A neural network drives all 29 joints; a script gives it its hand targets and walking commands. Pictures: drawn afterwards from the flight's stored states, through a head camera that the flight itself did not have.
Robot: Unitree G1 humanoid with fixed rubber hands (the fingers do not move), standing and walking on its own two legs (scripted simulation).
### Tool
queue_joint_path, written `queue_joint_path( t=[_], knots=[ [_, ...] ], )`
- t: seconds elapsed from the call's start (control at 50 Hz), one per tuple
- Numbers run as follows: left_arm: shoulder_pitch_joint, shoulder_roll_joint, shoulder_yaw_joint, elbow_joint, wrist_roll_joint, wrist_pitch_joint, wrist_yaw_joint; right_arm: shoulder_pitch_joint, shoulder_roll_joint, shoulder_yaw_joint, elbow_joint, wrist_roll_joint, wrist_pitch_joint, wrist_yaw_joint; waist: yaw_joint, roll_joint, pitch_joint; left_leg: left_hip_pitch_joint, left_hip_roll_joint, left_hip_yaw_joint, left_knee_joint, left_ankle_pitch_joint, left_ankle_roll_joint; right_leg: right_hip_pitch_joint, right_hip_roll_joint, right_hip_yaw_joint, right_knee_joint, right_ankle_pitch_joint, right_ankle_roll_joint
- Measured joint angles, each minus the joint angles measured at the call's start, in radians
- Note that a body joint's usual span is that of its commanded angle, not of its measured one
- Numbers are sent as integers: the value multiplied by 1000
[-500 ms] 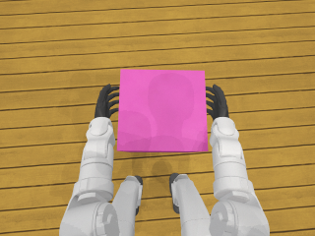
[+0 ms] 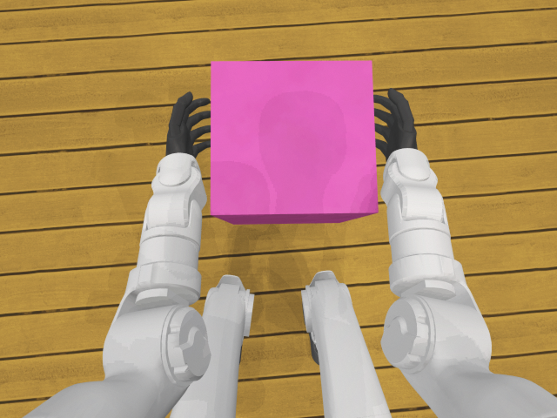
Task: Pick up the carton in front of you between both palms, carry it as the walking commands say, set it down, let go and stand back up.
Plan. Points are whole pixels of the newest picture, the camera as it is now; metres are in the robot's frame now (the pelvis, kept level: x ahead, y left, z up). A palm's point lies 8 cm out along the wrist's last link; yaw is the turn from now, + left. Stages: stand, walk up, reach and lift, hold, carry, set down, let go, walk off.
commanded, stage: set down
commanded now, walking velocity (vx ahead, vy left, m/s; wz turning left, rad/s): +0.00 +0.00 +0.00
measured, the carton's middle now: (288, 159) +0.46 -0.03 -0.18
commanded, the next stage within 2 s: none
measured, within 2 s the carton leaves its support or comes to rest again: rests again in 1.14 s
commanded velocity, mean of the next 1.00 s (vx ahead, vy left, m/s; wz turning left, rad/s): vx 0.00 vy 0.00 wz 0.00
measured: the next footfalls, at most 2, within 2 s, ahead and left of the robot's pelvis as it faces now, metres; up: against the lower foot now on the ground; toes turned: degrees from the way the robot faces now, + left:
none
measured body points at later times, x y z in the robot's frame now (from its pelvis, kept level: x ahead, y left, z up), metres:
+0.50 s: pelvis -0.03 -0.01 -0.12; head +0.30 -0.03 +0.18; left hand +0.50 +0.11 -0.25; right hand +0.50 -0.19 -0.25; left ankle +0.07 +0.12 -0.54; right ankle +0.08 -0.12 -0.54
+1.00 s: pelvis -0.02 +0.00 -0.19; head +0.34 -0.02 +0.07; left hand +0.52 +0.11 -0.36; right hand +0.53 -0.19 -0.35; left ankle +0.07 +0.12 -0.54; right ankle +0.08 -0.12 -0.54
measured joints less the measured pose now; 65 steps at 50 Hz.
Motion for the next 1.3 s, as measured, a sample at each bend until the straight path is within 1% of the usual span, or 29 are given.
queue_joint_path(
  t=[0.18,0.4,0.52,0.7,0.76,0.86,0.92,1.0,1.16,1.3],
  knots=[
    [-128,50,-8,36,-45,15,19,-131,-57,21,40,38,18,-19,0,4,61,-173,-15,6,183,-36,-16,-177,16,-1,186,-32,6],
    [-289,99,15,105,-49,31,29,-287,-112,20,101,38,42,-30,-2,9,155,-324,-30,10,344,-57,-34,-333,31,-6,350,-48,10],
    [-368,131,7,134,-64,29,37,-369,-149,37,131,52,43,-39,-5,10,223,-394,-37,14,421,-66,-43,-407,38,-8,428,-54,12],
    [-470,189,-52,169,-135,18,68,-477,-217,100,176,120,31,-57,-11,11,354,-475,-45,26,554,-94,-52,-492,43,-13,563,-78,16],
    [-500,201,-78,187,-164,13,83,-497,-245,124,189,152,25,-60,-20,10,415,-473,-57,30,597,-108,-55,-487,29,-18,613,-99,13],
    [-499,219,-134,196,-207,8,105,-496,-262,149,201,201,15,-68,-22,-2,445,-479,-63,24,655,-137,-57,-487,14,-37,668,-135,2],
    [-490,231,-157,205,-228,-2,110,-500,-259,151,218,213,7,-71,-23,-1,443,-482,-60,26,677,-150,-52,-488,13,-41,686,-148,2],
    [-492,232,-158,238,-233,-13,110,-500,-258,140,248,202,-4,-66,-26,8,434,-490,-59,33,694,-155,-43,-491,10,-39,701,-157,8],
    [-512,227,-137,290,-209,-25,100,-500,-271,136,287,192,-17,-38,-30,19,465,-484,-57,42,711,-147,-32,-479,3,-38,715,-153,13],
    [-547,234,-113,320,-189,-30,73,-532,-292,132,326,184,-25,-13,-27,17,508,-470,-51,45,727,-140,-31,-466,-3,-44,730,-144,8]
  ],
)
